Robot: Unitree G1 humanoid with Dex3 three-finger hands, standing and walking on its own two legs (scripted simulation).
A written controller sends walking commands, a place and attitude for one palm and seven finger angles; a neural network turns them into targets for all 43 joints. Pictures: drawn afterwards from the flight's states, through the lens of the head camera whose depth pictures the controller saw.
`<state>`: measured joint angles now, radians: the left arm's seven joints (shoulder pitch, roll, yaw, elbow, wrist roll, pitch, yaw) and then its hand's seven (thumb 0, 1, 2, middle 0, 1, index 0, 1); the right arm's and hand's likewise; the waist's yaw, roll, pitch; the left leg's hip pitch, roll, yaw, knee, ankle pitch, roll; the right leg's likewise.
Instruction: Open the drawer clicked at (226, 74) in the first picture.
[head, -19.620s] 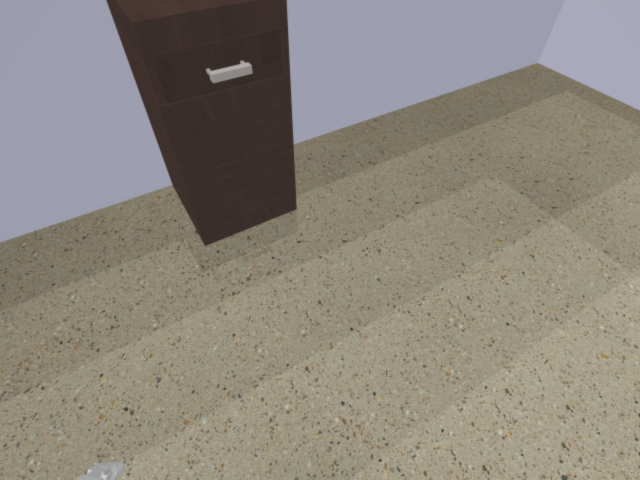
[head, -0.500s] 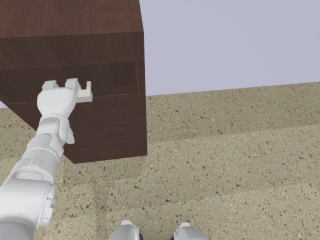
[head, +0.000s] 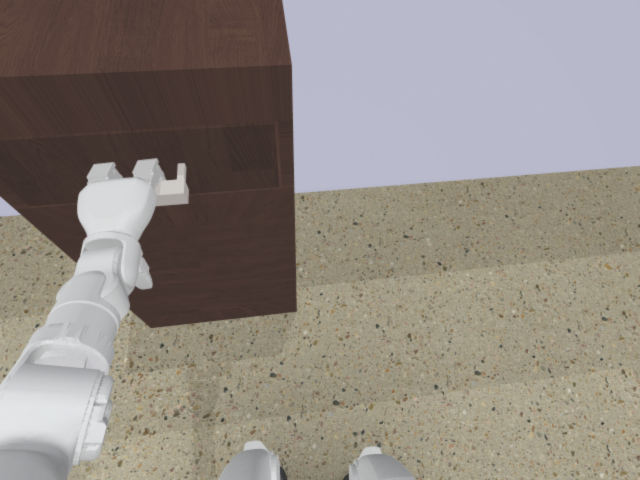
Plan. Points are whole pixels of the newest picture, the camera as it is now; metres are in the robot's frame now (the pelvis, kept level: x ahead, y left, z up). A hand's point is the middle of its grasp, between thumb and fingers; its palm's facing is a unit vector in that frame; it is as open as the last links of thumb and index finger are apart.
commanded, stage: close the thumb around the handle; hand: left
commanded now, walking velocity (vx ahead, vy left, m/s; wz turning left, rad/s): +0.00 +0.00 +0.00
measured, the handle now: (142, 183) +0.51 +0.24 +0.00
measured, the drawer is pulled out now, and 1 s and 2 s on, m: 0.00 0.01 0.08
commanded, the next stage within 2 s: pull the drawer open in 0.62 s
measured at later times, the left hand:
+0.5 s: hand (137, 224) +0.46 +0.24 -0.02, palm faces -0.06 -0.04 -1.00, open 6.4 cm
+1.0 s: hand (137, 232) +0.44 +0.24 -0.02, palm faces -0.07 -0.05 -1.00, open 6.2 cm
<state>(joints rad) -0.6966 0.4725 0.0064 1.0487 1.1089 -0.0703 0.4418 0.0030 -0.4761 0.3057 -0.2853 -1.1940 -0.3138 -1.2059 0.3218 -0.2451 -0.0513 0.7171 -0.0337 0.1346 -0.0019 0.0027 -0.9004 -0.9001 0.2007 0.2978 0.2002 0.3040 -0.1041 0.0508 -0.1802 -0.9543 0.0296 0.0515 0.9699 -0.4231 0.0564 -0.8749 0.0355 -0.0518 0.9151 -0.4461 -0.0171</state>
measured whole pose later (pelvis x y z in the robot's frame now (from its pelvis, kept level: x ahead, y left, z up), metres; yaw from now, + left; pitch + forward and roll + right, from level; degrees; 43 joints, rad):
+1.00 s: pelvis +0.02 +0.00 +0.01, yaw -1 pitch +22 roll -2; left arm -0.56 0.46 0.02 0.92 1.08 -0.06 0.43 0.01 0.69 0.76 -0.27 -1.33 -0.33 -1.29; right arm 0.32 -0.24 -0.06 0.70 -0.02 0.15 0.00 0.00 -0.90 -0.90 0.20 0.30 0.20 0.30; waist -0.09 0.05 -0.18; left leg -0.88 0.03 0.07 0.92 -0.43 0.05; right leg -0.82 0.04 -0.02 0.87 -0.45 -0.02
